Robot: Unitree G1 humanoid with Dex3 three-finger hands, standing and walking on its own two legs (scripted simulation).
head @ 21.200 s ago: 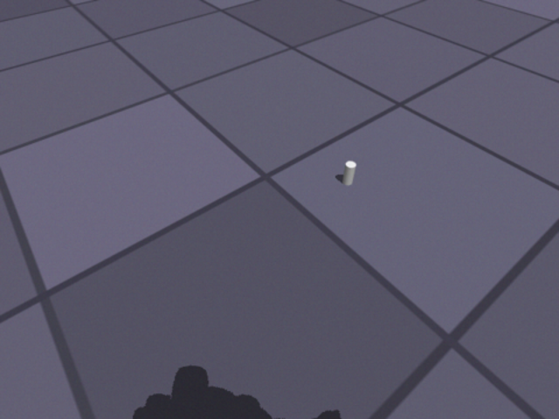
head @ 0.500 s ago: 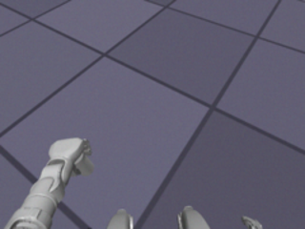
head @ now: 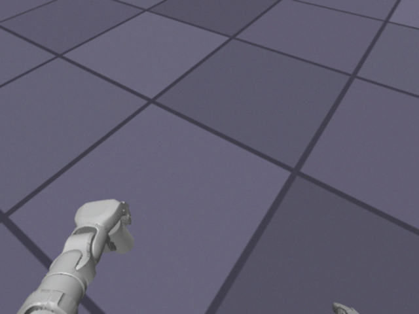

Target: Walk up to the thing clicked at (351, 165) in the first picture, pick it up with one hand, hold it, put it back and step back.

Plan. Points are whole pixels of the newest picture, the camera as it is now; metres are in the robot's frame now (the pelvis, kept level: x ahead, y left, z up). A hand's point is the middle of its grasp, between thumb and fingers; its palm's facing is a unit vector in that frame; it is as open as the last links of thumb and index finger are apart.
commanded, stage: hold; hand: left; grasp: from above
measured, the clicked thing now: (116, 234) +0.33 +0.23 -0.11
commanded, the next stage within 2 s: crouch in 1.76 s
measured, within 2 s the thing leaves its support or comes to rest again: neither
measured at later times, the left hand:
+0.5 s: hand (106, 233) +0.30 +0.22 -0.03, palm faces -0.46 -0.06 -0.89, open 7.9 cm
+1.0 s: hand (103, 239) +0.28 +0.21 -0.01, palm faces -0.45 -0.06 -0.89, open 7.9 cm
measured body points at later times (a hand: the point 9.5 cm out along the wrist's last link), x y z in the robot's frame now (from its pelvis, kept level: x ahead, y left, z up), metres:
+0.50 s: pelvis +0.00 -0.01 +0.01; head +0.02 -0.03 +0.46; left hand +0.32 +0.22 +0.02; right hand +0.12 -0.27 -0.11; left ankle +0.01 +0.13 -0.71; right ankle +0.02 -0.16 -0.71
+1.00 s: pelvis -0.01 -0.01 +0.02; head -0.01 -0.03 +0.47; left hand +0.30 +0.21 +0.04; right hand +0.13 -0.26 -0.10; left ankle +0.01 +0.13 -0.71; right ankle +0.02 -0.16 -0.71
